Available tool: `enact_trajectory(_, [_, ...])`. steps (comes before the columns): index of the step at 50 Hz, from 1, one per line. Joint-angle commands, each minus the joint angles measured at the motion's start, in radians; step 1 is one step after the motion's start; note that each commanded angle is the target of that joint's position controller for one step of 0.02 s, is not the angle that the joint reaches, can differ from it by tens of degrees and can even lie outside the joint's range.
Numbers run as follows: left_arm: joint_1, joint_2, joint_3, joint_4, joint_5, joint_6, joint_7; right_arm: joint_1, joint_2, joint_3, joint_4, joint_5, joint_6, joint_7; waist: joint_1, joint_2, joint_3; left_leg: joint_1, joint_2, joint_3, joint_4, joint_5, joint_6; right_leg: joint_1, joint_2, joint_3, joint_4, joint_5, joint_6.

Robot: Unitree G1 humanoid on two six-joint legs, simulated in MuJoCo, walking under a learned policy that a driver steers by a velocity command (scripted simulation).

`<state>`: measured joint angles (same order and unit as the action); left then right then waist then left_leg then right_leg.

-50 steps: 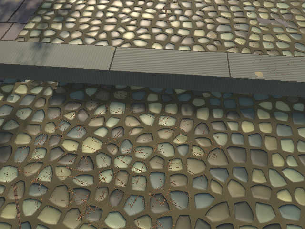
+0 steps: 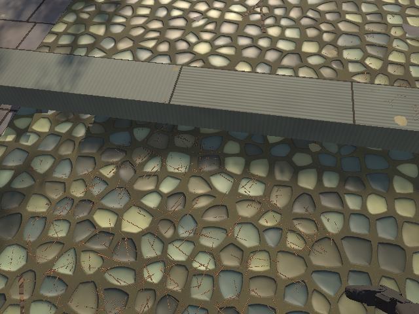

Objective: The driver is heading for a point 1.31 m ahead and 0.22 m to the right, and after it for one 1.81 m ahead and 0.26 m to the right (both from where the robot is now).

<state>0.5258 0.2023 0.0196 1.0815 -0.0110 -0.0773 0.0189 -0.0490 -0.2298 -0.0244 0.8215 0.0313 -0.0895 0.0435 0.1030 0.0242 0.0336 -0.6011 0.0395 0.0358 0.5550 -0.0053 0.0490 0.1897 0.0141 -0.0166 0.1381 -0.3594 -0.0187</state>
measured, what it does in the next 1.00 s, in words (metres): walks ahead: left foot, then right foot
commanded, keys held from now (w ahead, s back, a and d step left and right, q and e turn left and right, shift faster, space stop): w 1.00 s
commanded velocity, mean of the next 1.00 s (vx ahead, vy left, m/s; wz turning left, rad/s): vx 0.49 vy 0.00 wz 0.00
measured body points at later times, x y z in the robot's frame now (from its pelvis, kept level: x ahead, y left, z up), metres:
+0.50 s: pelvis +0.29 +0.02 +0.01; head +0.31 +0.01 +0.46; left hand +0.49 +0.25 -0.09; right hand +0.25 -0.25 -0.13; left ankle +0.19 +0.12 -0.73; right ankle +0.49 -0.13 -0.69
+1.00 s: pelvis +0.57 -0.02 +0.02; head +0.60 -0.02 +0.46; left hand +0.52 +0.23 -0.13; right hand +0.73 -0.26 -0.11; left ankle +0.72 +0.11 -0.69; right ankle +0.50 -0.11 -0.73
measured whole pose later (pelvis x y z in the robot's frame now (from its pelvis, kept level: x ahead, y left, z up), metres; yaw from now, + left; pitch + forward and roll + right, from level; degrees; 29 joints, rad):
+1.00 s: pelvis +0.57 -0.02 +0.02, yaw +0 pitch +1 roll -2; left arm 0.42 0.21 0.04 1.03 0.02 -0.09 -0.02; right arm 0.09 -0.24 -0.01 0.89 -0.03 -0.03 0.04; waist 0.05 0.05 0.03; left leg -0.58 0.10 0.04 0.67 -0.07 0.02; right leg 0.01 0.07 -0.06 0.19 -0.22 -0.05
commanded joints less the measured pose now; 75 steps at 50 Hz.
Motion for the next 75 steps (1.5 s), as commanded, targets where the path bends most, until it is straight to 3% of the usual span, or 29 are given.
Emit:
enact_trajectory(1, [-0.012,0.197,0.044,-0.039,0.003,0.007,0.005,0.027,-0.133,-0.042,-0.054,0.0,-0.019,0.004,-0.133,-0.155,0.014,0.18,-0.055,0.029,-0.012,-0.048,0.051,-0.078,-0.268,0.063,0.158,0.904,-0.113])
enact_trajectory(2, [-0.03,0.192,0.043,-0.049,0.011,0.016,0.004,0.193,-0.172,-0.066,-0.003,0.003,-0.016,-0.003,-0.216,-0.156,-0.088,0.384,-0.086,0.047,-0.014,-0.053,0.079,-0.114,-0.232,0.033,0.347,1.028,-0.09])
enact_trajectory(3, [-0.047,0.179,0.034,-0.071,0.02,0.018,0.002,0.379,-0.219,-0.086,0.045,0.001,-0.01,-0.014,-0.294,-0.127,-0.207,0.687,0.01,-0.061,0.01,-0.076,0.126,-0.309,-0.194,0.021,0.604,0.872,-0.061])
enact_trajectory(4, [0.083,0.032,-0.006,-0.089,0.02,-0.001,-0.014,0.513,-0.318,-0.108,0.078,-0.025,-0.004,-0.018,-0.239,0.145,-0.399,1.079,0.299,-0.56,-0.069,-0.32,0.302,-0.706,-0.007,0.002,1.038,0.295,0.009])
enact_trajectory(5, [0.061,0.049,-0.004,-0.072,-0.003,-0.034,-0.022,0.493,-0.239,-0.082,0.087,-0.024,-0.002,-0.014,-0.242,0.19,-0.441,1.052,0.358,-0.84,-0.274,-0.428,0.319,-0.824,0.041,0.153,1.213,-0.18,-0.008])
enact_trajectory(6, [-0.058,0.139,0.022,-0.118,-0.036,-0.054,-0.025,0.383,-0.183,-0.064,0.078,-0.016,-0.008,-0.012,-0.214,0.156,-0.234,0.886,0.316,-0.693,-0.3,-0.431,0.253,-0.92,-0.024,0.148,1.269,-0.135,-0.031])
enact_trajectory(8, [-0.168,0.156,0.035,-0.145,-0.031,-0.058,-0.009,0.219,-0.113,-0.041,0.049,-0.025,-0.019,-0.004,-0.142,0.006,-0.069,0.555,0.24,-0.417,-0.352,-0.213,0.197,-0.85,-0.121,0.099,1.17,0.036,-0.041])
enact_trajectory(13, [-0.166,0.101,0.043,-0.166,-0.005,-0.004,0.003,0.239,-0.114,-0.035,0.097,-0.033,-0.034,-0.008,-0.065,0.043,0.005,0.332,0.159,-0.2,-0.46,-0.074,0.202,-0.764,-0.18,0.078,0.985,0.149,-0.01])
enact_trajectory(19, [-0.438,0.093,0.037,-0.259,0.003,-0.02,-0.013,0.359,-0.166,-0.041,0.13,-0.024,-0.021,-0.044,-0.139,0.015,0.043,0.411,0.126,-0.109,-0.475,-0.007,0.164,-0.825,-0.142,0.029,0.558,0.469,0.017])
enact_trajectory(24, [-0.58,0.103,0.027,-0.317,-0.01,-0.027,-0.043,0.464,-0.181,-0.047,0.174,-0.01,0.001,-0.05,-0.18,0.011,0.066,0.595,0.189,-0.114,-0.415,0.002,0.152,-0.853,-0.11,0.028,0.407,0.439,0.0])
enact_trajectory(27, [-0.556,0.139,0.037,-0.331,-0.011,-0.035,-0.057,0.457,-0.198,-0.057,0.177,-0.01,0.02,-0.054,-0.141,0.034,0.034,0.69,0.227,-0.123,-0.323,0.154,0.126,-0.79,-0.084,0.017,0.366,0.317,-0.039])
enact_trajectory(29, [-0.337,0.205,0.074,-0.272,-0.01,-0.037,-0.053,0.421,-0.191,-0.052,0.163,-0.018,0.033,-0.053,-0.023,0.043,-0.104,0.654,0.162,-0.068,-0.059,0.45,0.088,-0.477,-0.02,-0.037,0.341,0.296,-0.087])
enact_trajectory(30, [-0.141,0.276,0.097,-0.227,0.0,-0.035,-0.044,0.427,-0.155,-0.034,0.139,-0.034,0.033,-0.053,0.044,-0.025,-0.256,0.47,0.104,-0.024,0.231,0.286,0.054,-0.161,-0.151,0.106,0.379,0.315,-0.148])
enact_trajectory(31, [-0.045,0.366,0.119,-0.197,0.008,-0.027,-0.045,0.556,-0.016,0.007,0.133,-0.034,0.01,-0.039,-0.01,-0.288,-0.399,0.043,-0.087,-0.003,0.617,-0.269,-0.02,0.218,-0.391,0.59,0.286,0.11,-0.315])
enact_trajectory(32, [-0.051,0.264,0.088,-0.204,0.008,-0.028,-0.047,0.515,-0.091,-0.008,0.148,-0.015,-0.017,-0.035,0.014,-0.239,-0.414,-0.079,-0.083,-0.16,0.746,-0.56,-0.003,0.227,-0.407,0.755,0.167,0.032,-0.307])
enact_trajectory(33, [-0.146,0.22,0.072,-0.219,0.005,-0.03,-0.044,0.41,-0.173,-0.03,0.114,0.015,-0.034,-0.031,-0.002,-0.187,-0.252,-0.154,-0.024,-0.156,0.779,-0.492,0.018,0.094,-0.375,0.597,0.154,0.06,-0.251])
enact_trajectory(34, [-0.212,0.189,0.064,-0.208,0.069,-0.019,-0.036,0.374,-0.147,-0.029,0.113,-0.059,-0.02,-0.033,-0.058,-0.016,-0.113,-0.066,0.016,-0.111,0.69,-0.342,0.026,-0.138,-0.338,0.424,0.137,0.261,-0.206])
enact_trajectory(36, [-0.254,0.149,0.05,-0.197,0.047,-0.019,-0.034,0.409,-0.098,-0.022,0.122,-0.091,0.016,-0.028,-0.124,-0.074,-0.059,0.071,0.054,-0.085,0.593,-0.295,0.011,-0.327,-0.259,0.252,0.091,0.418,-0.151])
enact_trajectory(40, [-0.216,0.16,0.052,-0.162,0.027,-0.036,-0.04,0.361,-0.084,-0.018,0.102,-0.076,0.055,-0.009,-0.141,-0.126,-0.038,0.064,0.069,-0.045,0.523,-0.215,-0.008,-0.378,-0.219,0.155,0.013,0.411,-0.181])
enact_trajectory(50, [-0.077,0.165,0.049,-0.082,0.031,-0.023,-0.03,0.053,-0.077,-0.002,-0.006,-0.06,0.039,-0.004,-0.063,-0.106,0.051,0.052,0.042,0.021,0.058,-0.057,-0.015,-0.227,-0.226,0.084,-0.004,0.412,-0.168])
enact_trajectory(53, [-0.087,0.18,0.054,-0.068,0.035,-0.017,-0.021,0.083,-0.095,-0.012,-0.011,-0.062,0.027,-0.013,-0.087,-0.1,0.047,0.126,0.018,0.03,-0.002,-0.144,0.02,-0.171,-0.254,0.086,0.078,0.539,-0.149])
enact_trajectory(55, [-0.107,0.168,0.049,-0.064,0.034,-0.011,-0.021,0.3,-0.116,-0.03,0.061,-0.072,0.007,-0.029,-0.179,-0.047,-0.056,0.403,-0.036,0.056,-0.11,-0.144,0.056,-0.205,-0.19,0.025,0.35,0.734,-0.116])
enact_trajectory(56, [-0.117,0.135,0.035,-0.09,0.03,-0.012,-0.021,0.49,-0.186,-0.051,0.105,-0.092,-0.004,-0.041,-0.247,0.037,-0.179,0.65,0.11,-0.106,-0.129,-0.204,0.103,-0.357,-0.134,-0.019,0.614,0.561,-0.09])
enact_trajectory(57, [-0.014,0.034,0.013,-0.114,0.0,-0.015,-0.025,0.583,-0.318,-0.088,0.127,-0.094,0.001,-0.045,-0.215,0.306,-0.271,0.911,0.38,-0.567,-0.246,-0.303,0.228,-0.72,0.048,-0.095,0.969,-0.004,-0.043])
enact_trajectory(58, [-0.067,0.143,0.04,-0.1,0.031,-0.009,-0.02,0.511,-0.263,-0.08,0.119,-0.055,0.015,-0.04,-0.196,0.172,-0.228,0.84,0.366,-0.662,-0.318,-0.356,0.229,-0.821,0.023,0.037,1.072,-0.154,-0.061])
enact_trajectory(60, [-0.166,0.121,0.039,-0.11,0.022,-0.008,-0.031,0.341,-0.132,-0.046,0.083,-0.055,0.008,-0.032,-0.139,0.034,-0.049,0.608,0.289,-0.383,-0.352,-0.283,0.17,-0.806,-0.069,0.07,1.035,0.013,-0.077])
enact_trajectory(62, [-0.171,0.092,0.037,-0.099,0.039,0.014,-0.038,0.31,-0.077,-0.029,0.093,-0.054,-0.008,-0.04,-0.099,0.055,0.002,0.493,0.218,-0.21,-0.4,-0.136,0.105,-0.723,-0.098,0.068,0.96,0.077,-0.061])
enact_trajectory(69, [-0.31,0.05,0.03,-0.144,0.042,0.042,-0.053,0.383,-0.088,-0.021,0.137,-0.046,-0.031,-0.06,-0.078,0.045,0.032,0.496,0.18,0.08,-0.355,0.486,0.088,-0.768,-0.078,-0.013,0.807,0.242,-0.017])
enact_trajectory(75, [-0.351,0.033,0.012,-0.179,0.048,0.044,-0.05,0.419,-0.111,-0.029,0.156,-0.045,-0.005,-0.087,-0.092,0.102,-0.031,0.556,0.178,0.182,-0.18,0.641,0.077,-0.595,-0.001,-0.116,0.548,0.304,-0.042])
